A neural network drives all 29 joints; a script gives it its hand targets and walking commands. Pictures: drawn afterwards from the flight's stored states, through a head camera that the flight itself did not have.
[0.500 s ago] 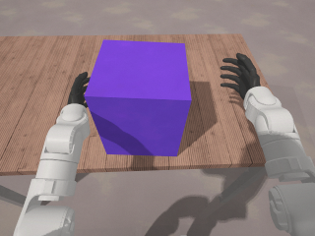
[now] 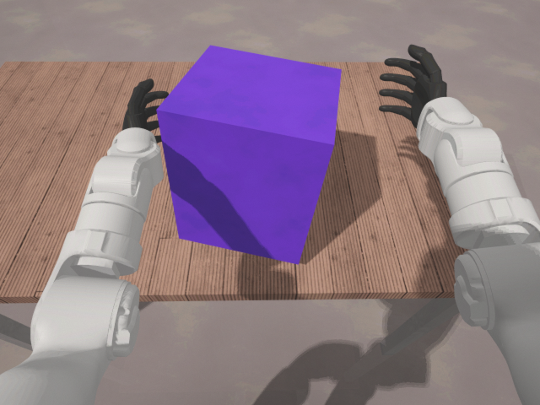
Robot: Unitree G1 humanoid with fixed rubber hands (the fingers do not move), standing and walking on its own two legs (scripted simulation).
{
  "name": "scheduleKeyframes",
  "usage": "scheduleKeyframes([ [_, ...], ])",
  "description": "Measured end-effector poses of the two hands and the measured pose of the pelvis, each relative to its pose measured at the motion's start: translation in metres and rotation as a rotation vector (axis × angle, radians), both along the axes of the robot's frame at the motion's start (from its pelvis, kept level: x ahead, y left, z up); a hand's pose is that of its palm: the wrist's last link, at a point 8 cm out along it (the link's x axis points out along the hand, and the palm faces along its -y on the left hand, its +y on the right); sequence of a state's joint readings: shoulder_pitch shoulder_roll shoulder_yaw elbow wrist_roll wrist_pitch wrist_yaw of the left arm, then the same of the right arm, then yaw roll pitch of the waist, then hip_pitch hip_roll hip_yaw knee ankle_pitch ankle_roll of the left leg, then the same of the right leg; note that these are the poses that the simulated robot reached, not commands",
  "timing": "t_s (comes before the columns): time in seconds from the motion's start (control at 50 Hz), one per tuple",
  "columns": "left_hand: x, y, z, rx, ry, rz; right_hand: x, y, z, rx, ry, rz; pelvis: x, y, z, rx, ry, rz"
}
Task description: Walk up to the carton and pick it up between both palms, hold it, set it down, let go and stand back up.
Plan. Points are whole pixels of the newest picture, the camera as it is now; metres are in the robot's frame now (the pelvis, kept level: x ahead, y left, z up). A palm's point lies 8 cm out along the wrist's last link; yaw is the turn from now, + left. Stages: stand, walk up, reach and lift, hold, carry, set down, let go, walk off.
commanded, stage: reach and lift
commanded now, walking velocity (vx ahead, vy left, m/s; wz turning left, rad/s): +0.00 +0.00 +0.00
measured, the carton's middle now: (255, 158) +0.48 +0.05 +0.07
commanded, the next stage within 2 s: none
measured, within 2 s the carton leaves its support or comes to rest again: neither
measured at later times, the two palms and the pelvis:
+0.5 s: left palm (137, 132) +0.47 +0.22 +0.14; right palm (389, 127) +0.49 -0.15 +0.14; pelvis +0.00 +0.00 +0.00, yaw +0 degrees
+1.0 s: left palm (141, 164) +0.48 +0.24 +0.06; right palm (370, 155) +0.50 -0.14 +0.07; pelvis +0.01 +0.01 -0.01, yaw +0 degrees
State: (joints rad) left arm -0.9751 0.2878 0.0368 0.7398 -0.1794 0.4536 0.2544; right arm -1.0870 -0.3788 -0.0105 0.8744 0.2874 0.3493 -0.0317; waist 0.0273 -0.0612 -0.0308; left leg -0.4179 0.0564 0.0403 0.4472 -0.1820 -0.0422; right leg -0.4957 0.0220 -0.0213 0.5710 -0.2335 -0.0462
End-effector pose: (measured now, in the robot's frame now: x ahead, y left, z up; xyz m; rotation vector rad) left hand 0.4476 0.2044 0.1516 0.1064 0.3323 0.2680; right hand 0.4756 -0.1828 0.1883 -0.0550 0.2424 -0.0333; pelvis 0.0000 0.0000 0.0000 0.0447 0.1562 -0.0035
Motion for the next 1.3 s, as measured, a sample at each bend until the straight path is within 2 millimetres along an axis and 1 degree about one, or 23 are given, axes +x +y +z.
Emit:
scheduleKeyframes([
  [0.14, 0.016, 0.006, 0.001, -0.009, -0.005, 0.001, 0.015, 0.009, 0.007, 0.005, -0.019, 0.007, 0.003, 0.003, -0.001, -0.003, 0.04, 0.002],
  [0.2, 0.02, 0.008, 0.0, -0.008, -0.013, 0.005, 0.021, 0.013, 0.006, 0.01, -0.01, 0.01, 0.004, 0.004, -0.001, -0.004, 0.053, 0.003],
  [0.32, 0.026, 0.009, -0.002, -0.022, -0.045, -0.016, 0.023, 0.022, -0.013, 0.024, 0.031, 0.017, 0.005, 0.005, -0.002, -0.005, 0.062, 0.003],
  [0.46, 0.025, 0.012, -0.009, -0.027, -0.065, -0.023, 0.016, 0.032, -0.04, 0.045, 0.059, 0.03, 0.005, 0.004, -0.002, -0.004, 0.061, 0.004],
  [0.6, 0.019, 0.019, -0.028, -0.03, -0.052, -0.015, 0.006, 0.033, -0.066, 0.055, 0.072, 0.026, 0.004, 0.005, -0.002, -0.005, 0.066, 0.004],
  [0.72, 0.017, 0.026, -0.045, -0.031, -0.044, -0.011, 0.004, 0.035, -0.083, 0.058, 0.069, 0.022, 0.005, 0.006, -0.003, -0.006, 0.09, 0.005],
  [0.9, 0.024, 0.034, -0.073, -0.031, -0.027, -0.005, 0.016, 0.038, -0.105, 0.054, 0.057, 0.025, 0.008, 0.01, -0.006, -0.01, 0.17, 0.008],
  [1.06, 0.034, 0.033, -0.101, -0.033, -0.002, -0.017, 0.029, 0.044, -0.128, 0.062, 0.046, 0.034, 0.014, 0.01, -0.008, -0.011, 0.233, 0.01],
  [1.2, 0.039, 0.032, -0.111, -0.03, -0.011, -0.024, 0.032, 0.058, -0.143, 0.091, 0.036, 0.053, 0.018, 0.01, -0.009, -0.011, 0.264, 0.012],
  [1.3, 0.039, 0.031, -0.112, -0.03, -0.018, -0.033, 0.032, 0.057, -0.145, 0.094, 0.022, 0.049, 0.018, 0.01, -0.009, -0.011, 0.271, 0.012],
])
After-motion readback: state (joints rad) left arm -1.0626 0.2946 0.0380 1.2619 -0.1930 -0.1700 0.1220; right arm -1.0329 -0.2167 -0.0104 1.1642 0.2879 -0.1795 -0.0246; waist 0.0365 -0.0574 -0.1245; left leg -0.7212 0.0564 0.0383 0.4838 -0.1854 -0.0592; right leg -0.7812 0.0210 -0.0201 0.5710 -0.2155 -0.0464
